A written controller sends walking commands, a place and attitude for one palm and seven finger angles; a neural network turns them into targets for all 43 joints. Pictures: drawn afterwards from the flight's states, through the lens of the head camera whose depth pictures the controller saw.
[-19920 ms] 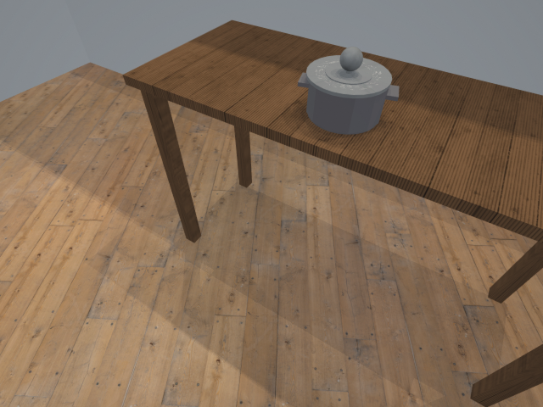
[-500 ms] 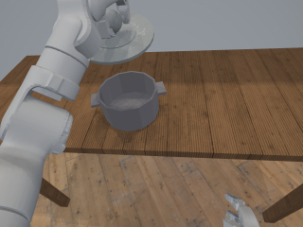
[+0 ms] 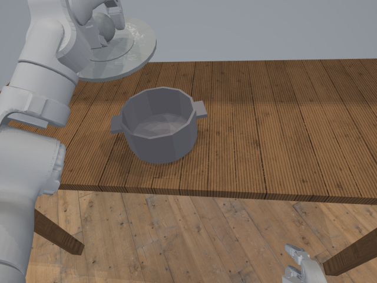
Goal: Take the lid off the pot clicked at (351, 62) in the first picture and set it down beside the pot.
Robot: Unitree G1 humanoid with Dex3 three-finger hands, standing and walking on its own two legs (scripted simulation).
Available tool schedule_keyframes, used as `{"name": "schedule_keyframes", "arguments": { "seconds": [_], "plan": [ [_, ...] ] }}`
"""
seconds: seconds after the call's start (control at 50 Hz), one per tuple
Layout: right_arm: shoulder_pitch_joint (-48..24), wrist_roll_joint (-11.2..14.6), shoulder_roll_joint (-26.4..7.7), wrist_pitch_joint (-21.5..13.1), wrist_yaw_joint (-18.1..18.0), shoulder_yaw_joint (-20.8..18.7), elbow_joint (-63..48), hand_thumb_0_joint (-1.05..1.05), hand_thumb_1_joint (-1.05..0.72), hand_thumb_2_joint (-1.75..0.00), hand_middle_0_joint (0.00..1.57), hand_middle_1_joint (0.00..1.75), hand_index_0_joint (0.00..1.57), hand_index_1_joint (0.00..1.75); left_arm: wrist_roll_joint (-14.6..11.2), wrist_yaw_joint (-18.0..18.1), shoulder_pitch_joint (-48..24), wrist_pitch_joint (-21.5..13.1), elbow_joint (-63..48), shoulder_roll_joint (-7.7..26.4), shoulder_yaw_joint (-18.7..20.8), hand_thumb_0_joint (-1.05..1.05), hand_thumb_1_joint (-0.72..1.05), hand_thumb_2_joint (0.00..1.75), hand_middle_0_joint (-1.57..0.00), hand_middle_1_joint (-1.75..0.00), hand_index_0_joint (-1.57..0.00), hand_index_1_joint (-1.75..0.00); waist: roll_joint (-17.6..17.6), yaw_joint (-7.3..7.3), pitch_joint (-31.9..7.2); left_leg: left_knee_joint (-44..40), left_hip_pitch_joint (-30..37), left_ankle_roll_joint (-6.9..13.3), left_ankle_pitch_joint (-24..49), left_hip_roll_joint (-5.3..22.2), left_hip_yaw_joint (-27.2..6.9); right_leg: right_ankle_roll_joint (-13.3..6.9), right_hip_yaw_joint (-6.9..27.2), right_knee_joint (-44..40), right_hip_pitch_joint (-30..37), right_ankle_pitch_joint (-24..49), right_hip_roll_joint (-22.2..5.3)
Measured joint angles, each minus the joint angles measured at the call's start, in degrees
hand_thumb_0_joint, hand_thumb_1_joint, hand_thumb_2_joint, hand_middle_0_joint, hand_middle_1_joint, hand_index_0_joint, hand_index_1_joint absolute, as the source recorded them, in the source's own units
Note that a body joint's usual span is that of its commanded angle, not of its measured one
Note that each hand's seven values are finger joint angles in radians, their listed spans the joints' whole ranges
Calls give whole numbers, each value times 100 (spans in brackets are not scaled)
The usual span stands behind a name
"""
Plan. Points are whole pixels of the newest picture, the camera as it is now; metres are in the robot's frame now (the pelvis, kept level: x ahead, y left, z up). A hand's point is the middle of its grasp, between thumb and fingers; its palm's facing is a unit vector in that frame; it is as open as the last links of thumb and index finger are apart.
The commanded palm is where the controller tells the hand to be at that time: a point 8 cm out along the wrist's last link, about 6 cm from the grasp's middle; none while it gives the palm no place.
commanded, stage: move the lid sideways beside the pot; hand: left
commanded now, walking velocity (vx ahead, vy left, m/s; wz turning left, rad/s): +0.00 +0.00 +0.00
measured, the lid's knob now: (100, 28) +0.49 +0.16 +0.31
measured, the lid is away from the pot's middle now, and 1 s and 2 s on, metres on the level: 0.08 0.20 0.24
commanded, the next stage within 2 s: lower the lid onto the table in 1.42 s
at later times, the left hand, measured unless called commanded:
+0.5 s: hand (49, 36) +0.44 +0.23 +0.32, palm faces -0.07 -0.01 -1.00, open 7.7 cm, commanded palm +0.42 +0.22 +0.39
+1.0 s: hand (23, 34) +0.44 +0.27 +0.32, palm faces -0.08 -0.02 -1.00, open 7.7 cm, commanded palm +0.42 +0.27 +0.39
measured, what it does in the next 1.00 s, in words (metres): stands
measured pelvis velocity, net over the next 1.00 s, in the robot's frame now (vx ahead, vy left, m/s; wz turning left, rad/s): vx -0.01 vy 0.01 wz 0.01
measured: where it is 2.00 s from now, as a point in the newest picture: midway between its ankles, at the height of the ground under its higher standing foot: outside the picture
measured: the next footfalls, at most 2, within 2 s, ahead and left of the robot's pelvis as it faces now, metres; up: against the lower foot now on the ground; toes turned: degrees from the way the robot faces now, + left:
none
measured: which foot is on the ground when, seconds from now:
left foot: down 0.00-1.00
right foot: down 0.00-1.00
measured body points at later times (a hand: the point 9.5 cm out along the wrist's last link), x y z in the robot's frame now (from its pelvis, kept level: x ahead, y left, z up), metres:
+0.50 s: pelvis -0.01 +0.01 +0.00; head +0.02 -0.01 +0.45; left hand +0.44 +0.22 +0.37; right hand +0.15 -0.23 -0.12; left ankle +0.03 +0.10 -0.74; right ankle -0.03 -0.13 -0.74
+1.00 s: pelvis -0.01 +0.01 +0.00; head +0.02 -0.01 +0.45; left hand +0.44 +0.27 +0.38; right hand +0.11 -0.25 -0.12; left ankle +0.03 +0.10 -0.74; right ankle -0.03 -0.13 -0.74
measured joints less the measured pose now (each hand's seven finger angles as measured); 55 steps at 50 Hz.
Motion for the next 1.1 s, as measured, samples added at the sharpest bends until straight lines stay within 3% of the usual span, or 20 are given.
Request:
{"name": "schedule_keyframes", "arguments": {
  "seconds": [0.34, 0.48, 0.66, 0.82, 1.1],
  "plan": [
    [75, 58, -30, 177, 21, -29, -69, 2, -91, -90, 20, 29, 20, 29, 61, -152, 337, -179, -311, 589, 316, 2, 13, 96, -71, -78, -73, -82, -25, 21, 37, 87, -92, 52, -19, -29, -51, 46, -56, -91, 13, 52, -22],
    [44, 102, 6, 212, 4, -8, -38, 1, -91, -90, 20, 29, 20, 29, 112, -133, 152, -203, -135, 639, 128, 2, 13, 96, -71, -78, -74, -82, -55, 49, 80, 113, -159, 75, 22, -59, -87, 49, -98, -78, -29, 82, -46],
    [85, 73, 45, 191, -41, 56, -6, 1, -91, -90, 20, 29, 20, 29, 182, -75, -12, -433, 325, 702, 263, 2, 13, 96, -71, -78, -74, -82, -48, -24, 56, 101, -221, 101, 58, -67, -64, 65, -73, -99, -96, 129, -55],
    [302, 56, -10, 261, -31, 2, -17, 1, -91, -89, 20, 29, 20, 29, 286, -91, 42, -518, 472, 959, 542, 2, 13, 96, -71, -78, -73, -82, -38, -102, 32, 89, -226, 108, 43, -44, -20, 71, -26, -152, -100, 152, -35],
    [347, 88, -96, 413, -74, -40, -26, 1, -91, -90, 20, 29, 20, 29, 352, -172, 219, -637, 414, 1369, 759, 2, 13, 96, -71, -78, -73, -82, -46, -111, 91, 127, -247, 86, 19, 4, -51, 56, -53, -218, -68, 180, 17]
  ]
}}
